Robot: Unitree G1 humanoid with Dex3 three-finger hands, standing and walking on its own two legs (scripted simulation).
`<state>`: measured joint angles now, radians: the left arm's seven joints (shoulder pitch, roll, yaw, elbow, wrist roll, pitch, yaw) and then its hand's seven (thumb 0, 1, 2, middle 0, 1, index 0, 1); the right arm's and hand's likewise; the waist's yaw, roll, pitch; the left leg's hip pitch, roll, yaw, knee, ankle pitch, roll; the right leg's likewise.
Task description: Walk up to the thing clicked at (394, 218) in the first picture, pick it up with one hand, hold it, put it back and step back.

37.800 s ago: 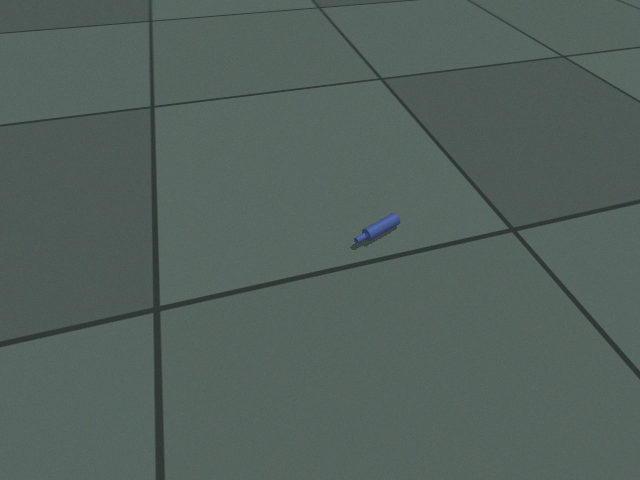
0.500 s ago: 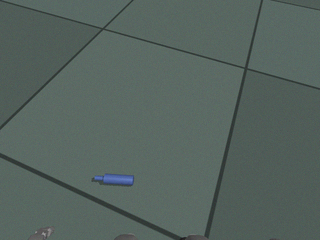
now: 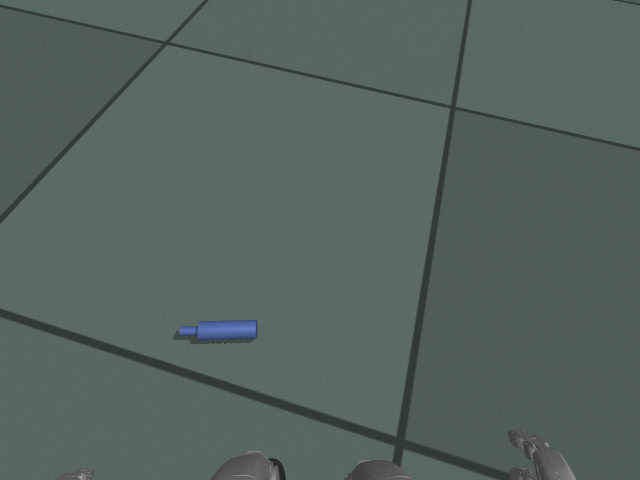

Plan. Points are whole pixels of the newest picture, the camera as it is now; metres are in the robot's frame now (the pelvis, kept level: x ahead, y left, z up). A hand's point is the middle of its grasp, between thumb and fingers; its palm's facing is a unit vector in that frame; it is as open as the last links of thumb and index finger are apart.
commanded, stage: step back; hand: left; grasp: from above
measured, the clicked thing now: (218, 330) +0.56 +0.27 -0.73
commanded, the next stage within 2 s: none
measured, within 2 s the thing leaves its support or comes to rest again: neither
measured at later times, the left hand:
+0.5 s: hand out of the picture -0.02 +0.25 -0.14, palm faces +0.08 -0.93 -0.36, open 7.3 cm
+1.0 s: hand out of the picture -0.24 +0.19 -0.13, palm faces +0.06 -0.90 -0.44, open 7.3 cm
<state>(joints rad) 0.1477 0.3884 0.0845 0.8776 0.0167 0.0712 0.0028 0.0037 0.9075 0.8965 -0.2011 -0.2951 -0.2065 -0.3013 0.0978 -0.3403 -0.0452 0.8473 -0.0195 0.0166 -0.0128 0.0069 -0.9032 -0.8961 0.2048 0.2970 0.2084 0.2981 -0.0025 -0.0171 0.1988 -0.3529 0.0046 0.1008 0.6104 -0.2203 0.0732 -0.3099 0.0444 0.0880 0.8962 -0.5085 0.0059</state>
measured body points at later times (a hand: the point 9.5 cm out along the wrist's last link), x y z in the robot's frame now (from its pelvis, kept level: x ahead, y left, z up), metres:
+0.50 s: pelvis -0.13 -0.02 +0.00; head -0.08 +0.00 +0.44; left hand -0.02 +0.29 -0.12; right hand -0.03 -0.33 -0.11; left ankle -0.14 +0.09 -0.73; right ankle -0.08 -0.14 -0.70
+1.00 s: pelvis -0.29 -0.09 +0.00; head -0.24 -0.11 +0.45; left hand -0.24 +0.24 -0.10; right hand -0.16 -0.40 -0.13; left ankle -0.29 +0.06 -0.65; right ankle -0.26 -0.20 -0.72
